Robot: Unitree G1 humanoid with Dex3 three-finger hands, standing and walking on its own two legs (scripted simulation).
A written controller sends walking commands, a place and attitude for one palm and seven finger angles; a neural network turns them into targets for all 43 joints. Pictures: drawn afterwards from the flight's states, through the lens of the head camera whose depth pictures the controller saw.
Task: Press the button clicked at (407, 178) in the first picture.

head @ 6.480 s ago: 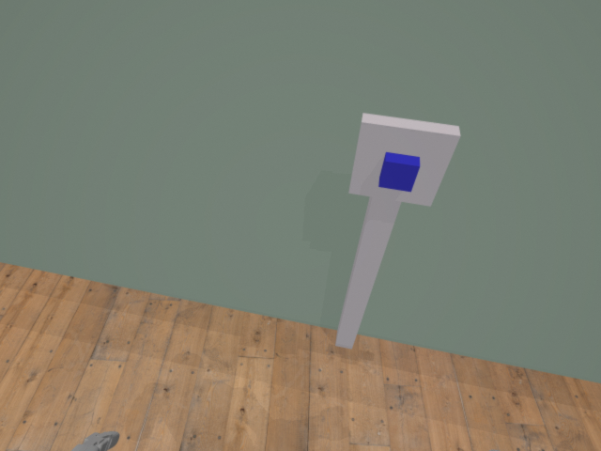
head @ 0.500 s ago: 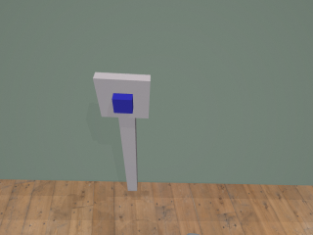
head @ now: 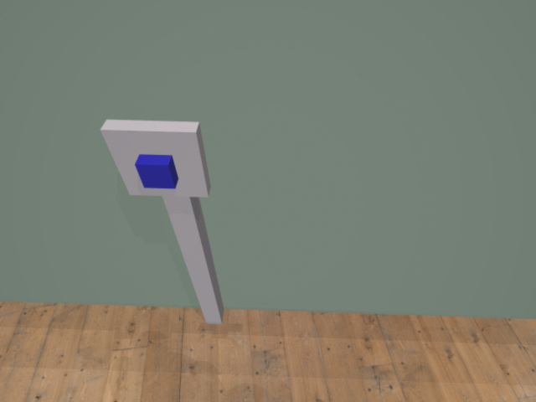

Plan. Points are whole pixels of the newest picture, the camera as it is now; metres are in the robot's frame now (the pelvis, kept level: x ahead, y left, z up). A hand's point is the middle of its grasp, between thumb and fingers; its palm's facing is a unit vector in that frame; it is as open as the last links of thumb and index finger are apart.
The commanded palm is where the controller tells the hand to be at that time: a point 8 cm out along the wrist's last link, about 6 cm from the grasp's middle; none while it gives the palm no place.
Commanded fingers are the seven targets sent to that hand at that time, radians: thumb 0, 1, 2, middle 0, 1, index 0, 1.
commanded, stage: come to a stop and stand still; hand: left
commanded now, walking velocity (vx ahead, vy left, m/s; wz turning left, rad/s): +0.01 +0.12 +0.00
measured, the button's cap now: (158, 170) +0.47 +0.24 +0.07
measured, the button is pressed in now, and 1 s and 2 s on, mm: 0 0 0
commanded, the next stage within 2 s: look again from close up in 0.78 s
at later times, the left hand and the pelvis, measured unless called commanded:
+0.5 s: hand out of the picture -0.07 +0.19 -0.16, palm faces +0.03 -0.98 -0.20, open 7.4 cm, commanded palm none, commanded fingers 0.00 0.90 0.90 -0.20 -0.30 -0.20 -0.30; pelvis -0.05 +0.02 +0.01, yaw -1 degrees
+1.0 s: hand out of the picture -0.06 +0.15 -0.18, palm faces +0.01 -0.99 -0.11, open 7.3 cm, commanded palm none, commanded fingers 0.00 0.90 0.90 -0.20 -0.30 -0.20 -0.30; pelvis -0.03 +0.01 +0.00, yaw -2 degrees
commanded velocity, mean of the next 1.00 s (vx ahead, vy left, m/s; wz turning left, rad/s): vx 0.06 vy -0.03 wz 0.00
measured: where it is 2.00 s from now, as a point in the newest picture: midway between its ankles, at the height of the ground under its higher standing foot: outside the picture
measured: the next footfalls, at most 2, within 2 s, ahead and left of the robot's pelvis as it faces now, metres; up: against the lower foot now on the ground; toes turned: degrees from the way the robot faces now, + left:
left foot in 0.16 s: +0.03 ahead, +0.13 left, +0.00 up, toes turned +1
right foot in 0.54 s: -0.05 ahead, -0.09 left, +0.00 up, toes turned -3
